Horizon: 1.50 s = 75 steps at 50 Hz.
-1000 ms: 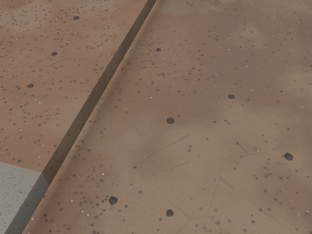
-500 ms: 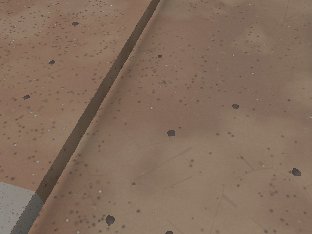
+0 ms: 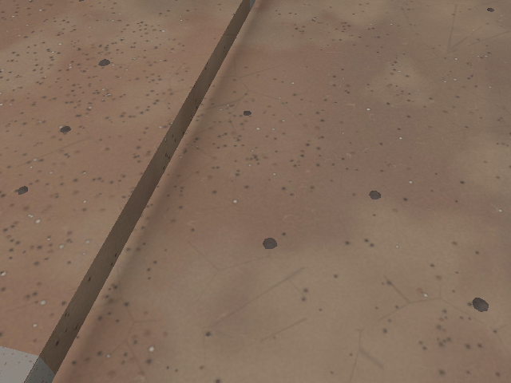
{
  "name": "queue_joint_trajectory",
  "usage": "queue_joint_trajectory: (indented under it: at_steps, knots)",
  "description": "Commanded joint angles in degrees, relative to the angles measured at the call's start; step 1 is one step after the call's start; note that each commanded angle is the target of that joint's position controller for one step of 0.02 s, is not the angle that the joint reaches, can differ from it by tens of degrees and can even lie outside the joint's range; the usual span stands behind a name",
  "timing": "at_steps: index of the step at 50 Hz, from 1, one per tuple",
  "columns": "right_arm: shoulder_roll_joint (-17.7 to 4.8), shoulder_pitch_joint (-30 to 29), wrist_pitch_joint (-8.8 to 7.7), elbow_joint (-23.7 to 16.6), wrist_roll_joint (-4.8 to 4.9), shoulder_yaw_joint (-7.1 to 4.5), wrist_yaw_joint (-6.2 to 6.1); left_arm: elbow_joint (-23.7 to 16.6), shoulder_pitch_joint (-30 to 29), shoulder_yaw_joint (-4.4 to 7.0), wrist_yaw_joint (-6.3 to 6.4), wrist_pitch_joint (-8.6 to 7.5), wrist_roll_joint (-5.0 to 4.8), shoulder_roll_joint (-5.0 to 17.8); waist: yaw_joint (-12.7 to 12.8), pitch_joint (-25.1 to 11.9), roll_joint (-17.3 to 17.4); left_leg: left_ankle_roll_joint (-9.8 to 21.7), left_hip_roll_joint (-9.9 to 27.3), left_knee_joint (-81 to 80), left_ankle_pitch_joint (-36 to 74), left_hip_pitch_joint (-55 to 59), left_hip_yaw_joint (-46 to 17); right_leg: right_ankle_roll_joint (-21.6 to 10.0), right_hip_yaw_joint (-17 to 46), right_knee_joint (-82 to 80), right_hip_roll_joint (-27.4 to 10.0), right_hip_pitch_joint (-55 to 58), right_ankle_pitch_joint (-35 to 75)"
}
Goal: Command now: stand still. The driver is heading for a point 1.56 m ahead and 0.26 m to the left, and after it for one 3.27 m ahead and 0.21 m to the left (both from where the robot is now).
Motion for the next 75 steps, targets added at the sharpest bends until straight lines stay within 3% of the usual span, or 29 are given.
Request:
queue_joint_trajectory:
  at_steps: [1, 7, 17, 20, 22, 25, 28, 32, 34, 35, 36, 37, 38, 39, 40, 42, 45, 50, 58, 60, 62, 63, 64, 65, 66, 67, 69, 71, 75]
  knots:
    - [-4.8, 1.1, -0.81, -1.0, -0.25, -0.89, -0.39, -0.5, 2.7, 1.15, -0.27, -2.12, -0.15, 5.2, -0.7, 3.2, -4.3, 1.4, 2.6, -3.0, -0.7, 6.3, -3.3, -2.1, 2.8, -11.8, -1.8, -8.8, -2.2]
    - [-4.3, 2.3, -0.73, 0.8, 0.21, -0.66, 0.07, 0.3, 5.5, 1.02, -0.88, -2.30, -0.46, 4.3, 0.2, -0.1, -1.7, 1.6, 3.2, -1.1, 8.9, 7.9, -3.6, -2.3, 1.5, -9.6, -1.1, -3.7, 9.1]
    - [-4.4, 3.6, 0.32, 2.8, 0.37, -0.67, -0.33, 0.5, 6.6, 0.92, -1.01, -1.59, -0.55, 3.9, 0.2, 0.6, -0.9, 1.0, 3.4, -0.4, 11.9, 8.8, -3.9, -2.5, 1.0, -9.4, -0.8, -2.2, 15.7]
    - [-4.4, 3.4, 0.54, 3.1, 0.39, -0.77, -0.46, 0.6, 6.6, 0.94, -1.00, -1.48, -0.53, 3.6, 0.1, 1.0, -1.0, 0.8, 3.5, -0.6, 11.6, 9.0, -4.0, -2.5, 0.9, -9.8, -0.8, -2.2, 15.7]
    - [-3.8, 4.4, 0.71, 4.2, 0.58, -0.82, -0.46, 1.5, 8.5, 1.41, -0.85, -1.21, -0.94, 4.5, 0.5, 0.8, -2.9, 0.8, 0.5, 2.2, -3.8, 7.6, -0.7, -4.4, 2.0, -11.9, -0.8, -1.7, -0.3]
    - [-3.7, -2.1, -1.07, 1.1, 1.16, -0.88, 0.10, 0.1, 9.4, 3.35, -0.51, -2.11, -2.16, 10.3, 3.0, 9.9, -9.5, 1.7, 0.3, 14.1, -15.4, -9.6, 1.7, -13.2, 20.1, -21.9, -14.1, -0.8, -25.8]
    - [-4.5, -6.8, -4.09, -1.9, 1.93, -1.06, 1.35, -0.4, 9.9, 3.64, -0.80, -4.49, -1.27, 9.5, 3.5, 13.0, -7.6, 3.3, 6.4, 23.5, -18.6, -24.4, -3.1, -16.1, 25.5, -22.9, -20.4, 8.1, -10.6]
    - [-4.0, -5.2, -5.49, -1.6, 2.15, -1.40, 2.97, -1.9, 7.4, 3.79, -1.71, -4.07, -2.09, 10.2, 1.4, 7.9, -6.1, 2.8, 4.5, 9.6, -11.2, -9.9, 2.2, -11.2, 11.7, -19.8, -13.0, 5.4, 0.2]
    - [-4.9, 4.7, -4.94, 2.4, 1.99, -2.63, 3.11, -2.5, 6.2, 3.82, -1.97, -3.73, -2.00, 10.9, -3.2, 3.9, -5.8, 1.9, -0.9, 5.3, -2.9, 9.5, 6.5, -9.4, 6.8, -13.6, -9.1, -4.7, 7.7]
    - [-6.7, 11.5, -4.56, 4.2, 2.01, -3.80, 2.84, -2.9, 4.9, 3.61, -1.99, -4.00, -1.93, 10.9, -6.9, 1.0, -5.0, 2.7, -1.2, 4.0, -2.5, 17.6, 5.4, -7.9, 4.3, -6.3, -7.3, -7.9, 15.8]
    - [-11.5, 20.6, -4.54, 5.7, 1.68, -5.37, 2.27, -4.7, 1.6, 2.73, -2.15, -4.37, -1.61, 8.2, -11.1, -2.3, 4.3, 6.6, 9.2, -3.9, -8.9, 26.0, -10.0, -4.0, -1.8, 13.4, -2.1, -15.2, 16.5]
    - [-16.2, 26.3, -5.08, 5.8, 0.91, -5.67, 2.55, -6.9, 3.1, 1.26, -2.08, -5.57, -1.69, 2.1, -9.9, -8.0, 18.3, 15.4, 23.8, -16.8, -15.2, 33.9, -40.3, -1.5, -1.7, 33.5, 5.2, -28.0, -9.5]
    - [-12.1, 21.0, -6.05, 5.5, 0.12, -4.10, 2.81, -7.4, 1.8, 1.91, -2.23, -6.52, -3.37, 4.6, -7.1, -5.1, 12.2, 16.6, 25.7, -19.4, -22.5, 29.3, -46.0, -3.1, 5.9, 43.9, 2.1, -33.2, -10.7]
    - [-9.1, 14.3, -6.69, 3.2, 0.45, -3.04, 3.04, -8.6, -0.8, 2.27, -2.58, -7.06, -4.13, 7.0, -5.0, 0.6, 7.7, 14.3, 24.2, -19.0, -21.9, 23.9, -38.2, -5.1, 5.9, 45.5, -1.4, -36.4, -5.1]
    - [-7.2, 9.2, -6.90, 1.7, 0.41, -2.16, 3.44, -8.4, -1.3, 2.70, -2.49, -7.14, -3.71, 8.0, -2.8, 2.5, 3.9, 12.0, 21.2, -19.4, -15.8, 19.3, -29.6, -5.9, 4.8, 43.3, -4.3, -34.5, 1.2]
    - [-5.6, 7.1, -6.62, 0.9, -0.09, -1.25, 3.87, -7.7, 0.0, 3.79, -2.15, -6.49, -2.33, 8.7, -0.3, 2.8, 2.8, 8.7, 15.9, -20.6, -4.3, 13.6, -17.8, -5.8, 3.5, 36.8, -7.1, -28.3, 7.3]
    - [-6.5, 12.0, -6.07, 2.3, -0.28, -0.98, 3.08, -8.2, -2.0, 3.95, -2.43, -5.08, -2.15, 7.0, 0.0, 3.3, 2.6, 8.7, 13.7, -21.6, 7.9, 13.2, -11.0, -4.0, 0.9, 32.0, -7.4, -28.7, 10.9]
    - [-8.3, 15.0, -5.26, 1.6, -0.57, -1.03, 1.54, -13.3, -15.0, 3.27, -2.83, -4.96, -1.68, 5.9, -2.3, 5.3, 2.3, 9.0, 13.4, -23.4, 12.8, 13.8, -7.3, -1.4, -0.4, 15.1, -6.7, -32.5, 20.6]
    - [-9.3, 20.1, -4.15, 2.5, 0.41, -1.91, 1.08, -18.0, -26.8, 2.30, -5.59, -6.23, -2.41, 6.6, -3.7, 7.3, 3.4, 8.0, 16.5, -19.5, 18.5, 23.9, -4.3, -4.1, -2.5, -0.3, -3.2, -29.6, 20.4]
    - [-10.9, 18.5, -3.82, 1.8, 0.19, -2.45, 1.03, -17.6, -22.7, 3.25, -5.86, -6.52, -2.36, 8.9, -0.3, 3.1, 5.6, 6.8, 16.8, -13.1, 36.0, 25.7, -3.4, -6.0, -4.3, -1.1, -0.3, -20.8, 16.6]
    - [-11.1, 16.1, -3.14, 0.9, -0.33, -2.37, 1.17, -12.7, -5.2, 5.79, -5.20, -6.35, -2.47, 13.8, 8.7, -7.5, 7.0, 4.4, 13.4, 7.2, 48.7, 20.2, -0.7, -9.3, -5.4, -1.2, 2.5, 2.5, 16.4]
    - [-8.8, 16.4, -3.32, -0.8, -1.17, -1.31, 1.38, -10.3, 5.9, 6.98, -4.45, -6.01, -1.55, 18.7, 11.3, -16.4, -0.4, 2.6, 9.5, 27.1, 28.3, 4.8, 1.1, -13.2, 9.3, 0.2, -9.8, 22.2, 14.4]
    - [0.5, 24.7, -4.85, -0.5, -0.06, 0.98, 2.27, -9.2, 8.3, 6.85, -4.91, -5.98, -0.30, 20.3, 5.6, -25.9, -16.1, -0.3, -2.3, 46.4, -19.9, -15.5, -4.2, -22.7, 40.4, -9.7, -23.0, 38.3, 1.6]
    - [-5.9, 19.7, -6.61, -0.6, 1.77, -0.44, 2.56, -9.1, 6.3, 5.50, -4.96, -6.15, -0.80, 15.0, 7.6, -22.2, -11.4, 1.3, 0.1, 53.3, -20.9, -21.4, -11.4, -20.2, 43.0, -14.7, -20.9, 35.1, -1.1]
    - [-9.0, 13.4, -7.38, -3.0, 2.92, -1.30, 2.55, -9.9, 0.5, 4.71, -4.78, -6.34, -1.32, 12.4, 6.3, -12.7, -9.5, 2.1, 3.2, 53.7, -16.3, -25.0, -8.9, -17.3, 32.4, -15.4, -19.2, 26.4, 4.0]
    - [-9.6, 10.0, -7.57, -3.9, 2.52, -1.48, 1.99, -11.1, -5.0, 3.97, -4.91, -6.62, -1.22, 10.7, 4.0, -8.6, -2.7, 2.2, 6.5, 50.7, -10.5, -21.9, -7.5, -15.7, 24.5, -16.9, -17.4, 16.2, 12.0]
    - [-8.0, 10.7, -6.10, -3.9, 1.22, -2.28, 1.39, -10.8, -8.6, 3.01, -5.48, -7.12, -0.06, 7.8, -0.4, -5.1, -1.7, 2.3, 10.1, 45.1, -5.9, -15.0, -7.3, -14.1, 15.3, -20.1, -13.3, 4.0, 17.9]
    - [-5.5, 12.3, -4.63, -3.8, 1.18, -2.17, 1.25, -9.4, -7.1, 3.00, -5.44, -7.19, -0.28, 8.2, -1.8, -3.3, -3.3, 1.9, 11.0, 41.1, -5.6, -13.3, -6.6, -14.8, 11.6, -23.1, -12.0, -0.3, 18.2]
    - [-6.9, 3.3, -3.79, -7.3, 0.20, -2.70, 0.96, -7.9, -2.9, 3.61, -3.70, -6.89, -0.33, 11.5, -0.7, 1.0, -2.7, -0.7, 12.1, 29.0, 3.5, -21.1, -5.4, -15.0, 7.9, -26.3, -11.5, -0.6, 18.6]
